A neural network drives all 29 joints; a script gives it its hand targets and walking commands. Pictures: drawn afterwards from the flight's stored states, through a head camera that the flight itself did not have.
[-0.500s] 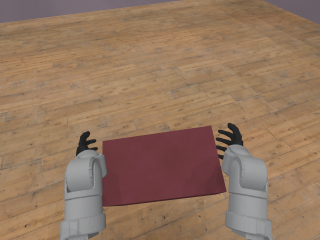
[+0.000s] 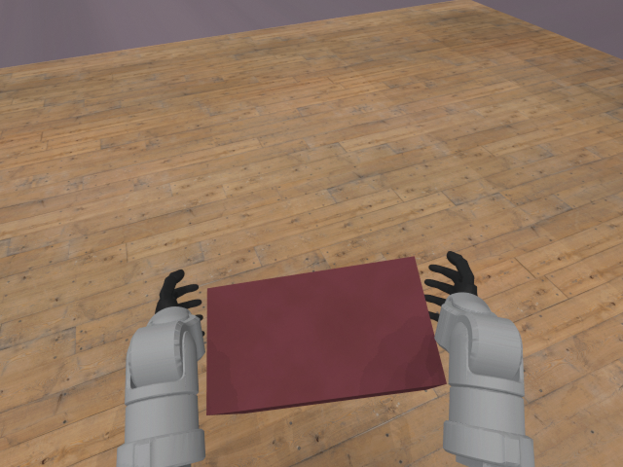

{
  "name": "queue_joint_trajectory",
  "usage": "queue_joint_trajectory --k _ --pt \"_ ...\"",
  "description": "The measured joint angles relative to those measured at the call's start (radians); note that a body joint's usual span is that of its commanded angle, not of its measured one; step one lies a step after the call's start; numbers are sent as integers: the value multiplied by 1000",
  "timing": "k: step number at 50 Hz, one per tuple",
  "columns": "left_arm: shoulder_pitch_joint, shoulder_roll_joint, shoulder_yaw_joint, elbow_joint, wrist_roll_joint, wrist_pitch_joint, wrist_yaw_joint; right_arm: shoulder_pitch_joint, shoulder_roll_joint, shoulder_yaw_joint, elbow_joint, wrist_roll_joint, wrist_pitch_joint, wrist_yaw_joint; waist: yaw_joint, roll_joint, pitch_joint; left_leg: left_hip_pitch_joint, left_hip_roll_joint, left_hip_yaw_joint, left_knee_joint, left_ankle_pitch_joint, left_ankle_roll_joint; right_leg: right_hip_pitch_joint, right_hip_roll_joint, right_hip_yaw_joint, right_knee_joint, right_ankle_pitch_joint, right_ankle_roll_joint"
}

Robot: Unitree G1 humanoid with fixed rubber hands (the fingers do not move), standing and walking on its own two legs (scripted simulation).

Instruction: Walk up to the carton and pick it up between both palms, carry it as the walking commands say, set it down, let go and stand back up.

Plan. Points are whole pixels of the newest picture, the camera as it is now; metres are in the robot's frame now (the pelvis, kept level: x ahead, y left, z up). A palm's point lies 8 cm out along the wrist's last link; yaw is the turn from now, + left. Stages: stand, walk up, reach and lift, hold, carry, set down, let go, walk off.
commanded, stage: carry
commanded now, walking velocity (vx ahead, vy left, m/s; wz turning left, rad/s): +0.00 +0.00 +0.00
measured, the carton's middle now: (322, 341) +0.31 -0.01 -0.03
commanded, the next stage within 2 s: hold in 0.82 s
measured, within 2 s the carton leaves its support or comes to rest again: neither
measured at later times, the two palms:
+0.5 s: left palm (175, 321) +0.29 +0.17 +0.07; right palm (462, 305) +0.29 -0.18 +0.08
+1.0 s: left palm (185, 341) +0.28 +0.17 +0.03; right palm (464, 333) +0.28 -0.20 +0.03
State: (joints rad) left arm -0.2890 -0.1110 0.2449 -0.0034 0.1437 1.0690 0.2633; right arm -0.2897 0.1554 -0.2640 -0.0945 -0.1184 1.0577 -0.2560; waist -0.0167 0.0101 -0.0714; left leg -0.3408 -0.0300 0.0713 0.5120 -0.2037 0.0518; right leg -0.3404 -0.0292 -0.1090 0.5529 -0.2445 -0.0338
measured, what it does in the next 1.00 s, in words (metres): stands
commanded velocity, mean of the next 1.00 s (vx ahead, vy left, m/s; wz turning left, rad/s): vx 0.00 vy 0.00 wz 0.00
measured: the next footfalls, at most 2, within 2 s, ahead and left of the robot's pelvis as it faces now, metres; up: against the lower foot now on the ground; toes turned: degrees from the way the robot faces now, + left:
none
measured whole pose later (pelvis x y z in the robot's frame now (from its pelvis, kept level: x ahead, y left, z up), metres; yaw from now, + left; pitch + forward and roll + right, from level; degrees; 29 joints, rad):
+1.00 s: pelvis +0.02 +0.00 +0.01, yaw -1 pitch -2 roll +0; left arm -0.18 -0.10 0.26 0.32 0.22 0.68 0.01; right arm -0.15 0.13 -0.32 0.23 -0.26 0.66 -0.09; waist 0.01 0.02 -0.09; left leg -0.20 -0.03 0.01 0.42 -0.14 0.04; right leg -0.20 0.01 -0.07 0.43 -0.21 -0.04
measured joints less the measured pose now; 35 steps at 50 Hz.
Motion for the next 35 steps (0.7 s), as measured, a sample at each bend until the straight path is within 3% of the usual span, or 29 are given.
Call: queue_joint_trajectory --k 5,7,9,11,14,16,18,24,26,27,30,33,35 --pt "18 15 -10 -16 -15 12 6 11 0 11 16 6 -7 4 4 -16 -3 8 4 2 -6 -1 -7 2 4 3 2 -4 -6" --pt "24 21 -36 -73 -51 35 68 24 -3 27 -38 34 10 -16 5 -19 9 6 2 0 -3 -2 -8 -1 1 0 12 -10 -7" --pt "6 4 -36 -82 -49 34 117 17 -2 24 -45 26 10 -3 8 -14 12 2 4 -4 5 -4 -9 -1 3 -4 13 -11 -9" --pt "-20 -13 -7 -16 -4 5 102 -8 4 4 21 -8 -14 20 8 -6 0 -1 8 -7 11 -8 -11 2 8 -7 8 -9 -11" --pt "-27 1 23 84 31 -30 3 -17 6 -13 113 -46 -49 34 9 1 -22 4 12 -5 11 -11 -12 7 12 -5 3 -9 -12" --pt "-4 24 5 54 -8 -15 -23 8 1 7 66 -10 -31 0 9 3 -14 8 13 -4 9 -12 -13 11 13 -4 0 -8 -12" --pt "3 29 -3 23 -26 -15 -36 17 -1 10 31 -1 -27 4 9 1 -1 9 13 -6 8 -9 -14 14 13 -6 -3 -5 -13" --pt "7 0 -23 -75 -30 4 66 14 -1 23 -50 23 0 -3 5 -10 16 -1 11 -5 6 -1 -11 1 10 -5 1 0 -12" --pt "0 -11 0 1 22 -24 19 -1 2 5 30 -22 -26 32 3 -12 -9 -1 7 -5 4 -1 -10 -1 7 -5 5 -4 -11" --pt "6 -6 3 25 25 -27 -1 2 0 1 51 -23 -28 25 3 -11 -18 0 7 -6 6 -4 -10 0 7 -6 6 -6 -11" --pt "42 24 -18 -6 -14 -5 -35 29 -3 19 26 5 -14 2 7 -9 -14 8 10 -2 7 -9 -11 8 10 -2 3 -8 -10" --pt "33 25 -12 -6 -12 -5 -60 27 -4 2 40 -5 -28 30 11 -8 -7 7 10 -5 0 -4 -12 9 10 -5 -5 -2 -10" --pt "32 28 -28 -52 -39 13 -14 38 -6 12 -7 21 -16 10 17 -11 10 6 8 -3 -5 1 -11 6 9 -3 -6 1 -10"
